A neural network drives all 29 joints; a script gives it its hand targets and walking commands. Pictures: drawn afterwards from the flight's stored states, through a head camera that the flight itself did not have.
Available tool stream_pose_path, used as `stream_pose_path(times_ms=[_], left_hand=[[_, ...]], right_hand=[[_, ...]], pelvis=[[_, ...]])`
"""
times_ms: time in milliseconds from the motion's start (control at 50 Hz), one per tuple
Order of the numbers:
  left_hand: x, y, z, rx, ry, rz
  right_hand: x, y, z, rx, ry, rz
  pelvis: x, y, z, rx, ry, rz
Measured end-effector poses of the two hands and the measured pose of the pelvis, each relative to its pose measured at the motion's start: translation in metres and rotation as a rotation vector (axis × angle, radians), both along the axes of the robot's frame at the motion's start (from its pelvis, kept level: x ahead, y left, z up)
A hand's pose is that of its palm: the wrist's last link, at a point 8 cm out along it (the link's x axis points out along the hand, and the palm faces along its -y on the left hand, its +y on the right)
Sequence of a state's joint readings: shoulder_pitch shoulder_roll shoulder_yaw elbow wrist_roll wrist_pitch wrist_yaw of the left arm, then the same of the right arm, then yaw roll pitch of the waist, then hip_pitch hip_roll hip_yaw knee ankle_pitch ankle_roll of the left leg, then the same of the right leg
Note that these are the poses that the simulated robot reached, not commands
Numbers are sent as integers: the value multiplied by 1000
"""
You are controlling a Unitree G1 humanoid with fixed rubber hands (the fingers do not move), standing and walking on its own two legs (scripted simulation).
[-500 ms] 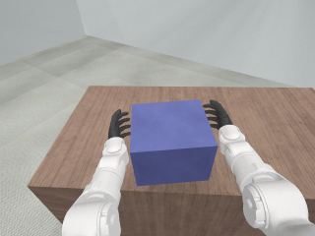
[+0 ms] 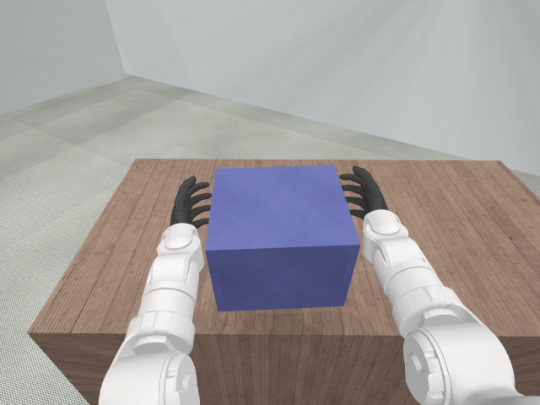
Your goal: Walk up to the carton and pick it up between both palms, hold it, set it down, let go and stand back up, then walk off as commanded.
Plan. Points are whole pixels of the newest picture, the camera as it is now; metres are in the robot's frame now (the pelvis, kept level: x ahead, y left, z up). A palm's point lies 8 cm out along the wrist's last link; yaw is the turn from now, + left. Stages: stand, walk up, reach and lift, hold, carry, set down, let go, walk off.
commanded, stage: reach and lift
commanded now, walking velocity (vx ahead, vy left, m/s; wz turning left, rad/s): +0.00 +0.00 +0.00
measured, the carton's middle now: (278, 235) +0.39 +0.03 +0.08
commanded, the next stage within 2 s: hold in 1.46 s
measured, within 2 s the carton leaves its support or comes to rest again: neither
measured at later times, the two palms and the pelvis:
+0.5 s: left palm (182, 210) +0.37 +0.18 +0.16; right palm (378, 209) +0.38 -0.12 +0.16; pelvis -0.01 +0.00 +0.00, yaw +0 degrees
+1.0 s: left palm (180, 203) +0.37 +0.18 +0.17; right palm (382, 204) +0.37 -0.12 +0.17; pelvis -0.01 +0.00 +0.00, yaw +0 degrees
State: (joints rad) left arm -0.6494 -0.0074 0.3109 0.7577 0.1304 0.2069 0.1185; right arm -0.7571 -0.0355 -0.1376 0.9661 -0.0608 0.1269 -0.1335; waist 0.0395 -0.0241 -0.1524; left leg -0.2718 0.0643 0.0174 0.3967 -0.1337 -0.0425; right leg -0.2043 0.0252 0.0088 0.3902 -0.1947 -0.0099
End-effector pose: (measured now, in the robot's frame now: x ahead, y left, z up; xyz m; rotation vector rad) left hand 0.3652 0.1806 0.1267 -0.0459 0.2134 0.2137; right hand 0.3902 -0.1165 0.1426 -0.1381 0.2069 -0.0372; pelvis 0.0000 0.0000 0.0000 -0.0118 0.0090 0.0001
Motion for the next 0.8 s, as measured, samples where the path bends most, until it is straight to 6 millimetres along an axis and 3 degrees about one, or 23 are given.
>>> stream_pose_path(times_ms=[280, 800], left_hand=[[0, 0, 23, 17, -12, -39], [3, -1, 38, 38, -16, -61]], right_hand=[[-12, -1, 13, -12, -20, -30], [-13, -3, 24, 20, -32, -53]], pelvis=[[-6, 2, 1, 0, -28, 2], [-7, 3, 1, -2, -36, 2]])
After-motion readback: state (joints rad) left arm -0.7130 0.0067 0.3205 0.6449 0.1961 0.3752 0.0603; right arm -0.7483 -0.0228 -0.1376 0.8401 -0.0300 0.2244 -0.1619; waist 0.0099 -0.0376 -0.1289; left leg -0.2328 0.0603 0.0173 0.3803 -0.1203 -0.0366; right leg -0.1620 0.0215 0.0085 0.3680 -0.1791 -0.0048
